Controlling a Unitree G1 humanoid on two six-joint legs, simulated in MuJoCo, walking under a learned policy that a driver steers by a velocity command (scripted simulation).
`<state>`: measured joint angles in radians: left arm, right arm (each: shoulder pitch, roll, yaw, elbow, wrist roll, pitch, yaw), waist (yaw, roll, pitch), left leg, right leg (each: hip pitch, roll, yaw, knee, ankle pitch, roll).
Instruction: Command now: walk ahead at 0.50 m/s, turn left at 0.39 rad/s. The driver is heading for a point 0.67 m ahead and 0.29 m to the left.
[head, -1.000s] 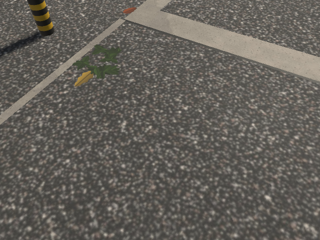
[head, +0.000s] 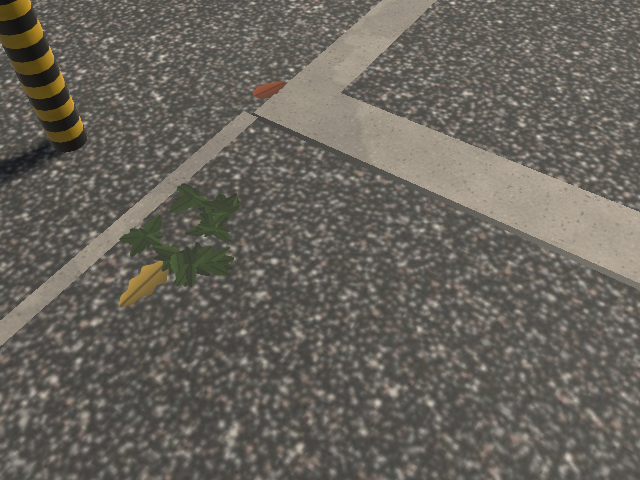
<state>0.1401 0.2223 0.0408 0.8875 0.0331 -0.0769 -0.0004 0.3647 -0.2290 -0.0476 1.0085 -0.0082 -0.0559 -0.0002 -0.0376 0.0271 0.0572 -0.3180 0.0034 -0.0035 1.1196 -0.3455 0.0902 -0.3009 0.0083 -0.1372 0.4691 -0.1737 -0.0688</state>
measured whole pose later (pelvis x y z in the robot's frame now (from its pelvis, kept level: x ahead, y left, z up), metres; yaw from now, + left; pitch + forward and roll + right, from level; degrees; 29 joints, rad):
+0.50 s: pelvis +0.25 +0.06 -0.02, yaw +17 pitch +0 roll +0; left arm 0.33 0.22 0.05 0.94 0.01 -0.06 0.00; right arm 0.11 -0.25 -0.07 0.85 -0.03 -0.02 0.02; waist 0.03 -0.01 0.08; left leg -0.39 -0.09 0.11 0.61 -0.23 0.16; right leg -0.24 -0.07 -0.11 1.19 -0.43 0.00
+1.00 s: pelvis +0.53 +0.12 -0.02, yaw +35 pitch +1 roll +0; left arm 0.01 0.25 0.02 0.70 0.04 -0.07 0.00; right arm 0.44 -0.29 -0.08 0.90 0.00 -0.05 -0.01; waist -0.09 0.00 0.05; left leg -0.07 -0.14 -0.20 0.74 -0.47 0.09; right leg -0.47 0.01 -0.01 0.57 -0.09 -0.03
